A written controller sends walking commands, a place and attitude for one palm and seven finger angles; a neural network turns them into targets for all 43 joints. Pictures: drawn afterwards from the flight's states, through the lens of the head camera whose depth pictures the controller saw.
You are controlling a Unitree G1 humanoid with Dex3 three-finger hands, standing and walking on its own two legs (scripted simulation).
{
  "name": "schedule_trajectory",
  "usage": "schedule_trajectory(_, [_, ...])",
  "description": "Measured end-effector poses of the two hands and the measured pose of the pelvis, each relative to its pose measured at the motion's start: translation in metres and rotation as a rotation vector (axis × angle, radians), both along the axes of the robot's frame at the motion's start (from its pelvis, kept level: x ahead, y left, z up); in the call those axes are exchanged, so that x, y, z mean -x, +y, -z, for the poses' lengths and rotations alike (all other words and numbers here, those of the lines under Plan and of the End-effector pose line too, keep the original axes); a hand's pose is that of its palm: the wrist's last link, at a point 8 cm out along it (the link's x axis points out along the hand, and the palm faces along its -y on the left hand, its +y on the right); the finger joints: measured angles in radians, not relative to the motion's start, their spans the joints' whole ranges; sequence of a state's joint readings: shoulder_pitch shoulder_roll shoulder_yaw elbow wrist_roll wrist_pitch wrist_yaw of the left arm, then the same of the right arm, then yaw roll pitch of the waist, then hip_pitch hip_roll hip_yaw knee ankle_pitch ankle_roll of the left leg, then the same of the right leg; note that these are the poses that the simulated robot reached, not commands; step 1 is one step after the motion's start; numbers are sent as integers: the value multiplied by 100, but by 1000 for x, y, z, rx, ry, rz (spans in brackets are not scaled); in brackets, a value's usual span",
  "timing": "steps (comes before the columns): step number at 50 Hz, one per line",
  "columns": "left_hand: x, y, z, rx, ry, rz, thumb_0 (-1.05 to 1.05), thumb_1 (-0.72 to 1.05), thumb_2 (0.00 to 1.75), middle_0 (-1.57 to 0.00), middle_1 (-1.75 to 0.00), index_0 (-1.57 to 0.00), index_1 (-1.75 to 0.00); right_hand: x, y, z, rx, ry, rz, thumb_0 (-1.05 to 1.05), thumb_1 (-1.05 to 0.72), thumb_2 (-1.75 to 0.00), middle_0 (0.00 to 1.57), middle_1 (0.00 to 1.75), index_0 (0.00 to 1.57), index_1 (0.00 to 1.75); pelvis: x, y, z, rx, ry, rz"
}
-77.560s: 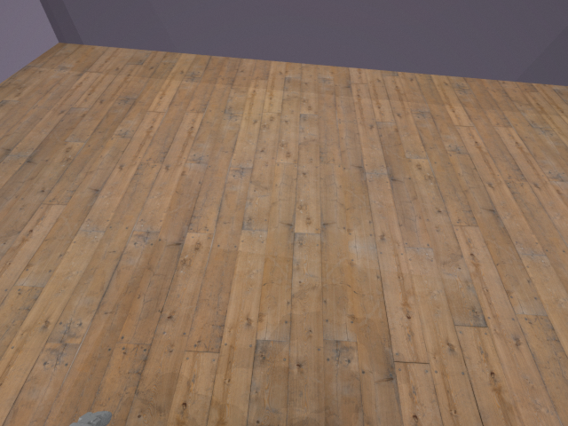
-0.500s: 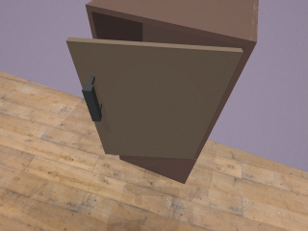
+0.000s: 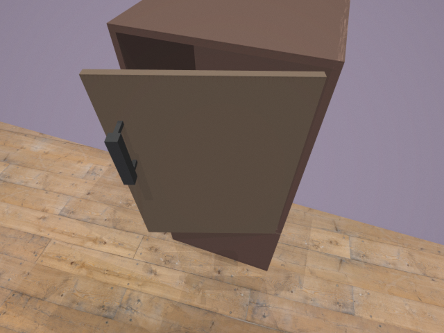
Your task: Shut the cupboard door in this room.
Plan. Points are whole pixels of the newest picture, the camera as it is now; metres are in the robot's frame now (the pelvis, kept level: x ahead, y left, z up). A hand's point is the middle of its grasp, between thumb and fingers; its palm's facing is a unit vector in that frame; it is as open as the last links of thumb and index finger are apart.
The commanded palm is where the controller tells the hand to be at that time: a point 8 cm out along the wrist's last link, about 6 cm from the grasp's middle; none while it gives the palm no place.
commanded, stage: come to a stop and stand still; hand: left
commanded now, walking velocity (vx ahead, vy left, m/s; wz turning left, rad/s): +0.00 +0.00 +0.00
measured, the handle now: (125, 153) +0.45 +0.23 +0.05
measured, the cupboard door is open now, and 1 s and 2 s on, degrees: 18 18 18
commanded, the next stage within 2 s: look again from close up in 1.06 s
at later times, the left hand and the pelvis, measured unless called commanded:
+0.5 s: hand out of the picture +0.02 +0.15 -0.18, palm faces +0.02 -0.99 -0.17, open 7.4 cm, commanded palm none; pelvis +0.03 -0.02 +0.00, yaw +0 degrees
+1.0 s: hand out of the picture +0.04 +0.14 -0.17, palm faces +0.03 -0.98 -0.19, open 7.4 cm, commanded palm none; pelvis +0.05 -0.03 +0.00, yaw +0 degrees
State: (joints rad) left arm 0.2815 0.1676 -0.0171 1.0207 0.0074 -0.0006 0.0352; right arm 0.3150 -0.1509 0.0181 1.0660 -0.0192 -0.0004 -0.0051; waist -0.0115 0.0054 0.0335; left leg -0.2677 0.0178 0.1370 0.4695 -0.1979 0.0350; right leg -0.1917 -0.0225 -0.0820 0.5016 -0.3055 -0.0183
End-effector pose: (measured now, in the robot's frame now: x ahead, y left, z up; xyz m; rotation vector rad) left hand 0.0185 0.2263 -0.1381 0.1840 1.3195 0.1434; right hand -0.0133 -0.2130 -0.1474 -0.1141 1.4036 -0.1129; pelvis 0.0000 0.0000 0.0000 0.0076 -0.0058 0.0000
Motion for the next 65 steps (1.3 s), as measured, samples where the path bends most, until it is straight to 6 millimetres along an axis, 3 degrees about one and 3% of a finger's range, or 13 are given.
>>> schedule_trajectory(15, [14,-27,8,54,101,-39,1,91,90,-20,-30,-20,-30,-36,-17,-5,43,-1,-10,2,-92,-90,20,30,20,30,-22,-11,-2,-3,-1,4])
schedule_trajectory(31, [-9,-29,6,34,85,-40,1,91,90,-20,-30,-20,-30,-70,-31,-7,59,-37,-21,1,-93,-90,20,30,20,30,-40,-20,-3,-9,-1,7])
schedule_trajectory(46, [-23,-33,5,23,63,-43,1,91,90,-20,-30,-20,-30,-70,-37,-6,56,-17,-16,1,-93,-90,20,30,20,30,-48,-28,-4,-10,-6,6])
schedule_trajectory(65, [-2,-45,6,46,110,-67,1,91,90,-20,-30,-20,-30,-57,-34,-6,49,17,-12,1,-92,-90,20,30,20,30,-47,-31,-4,-11,-11,2])
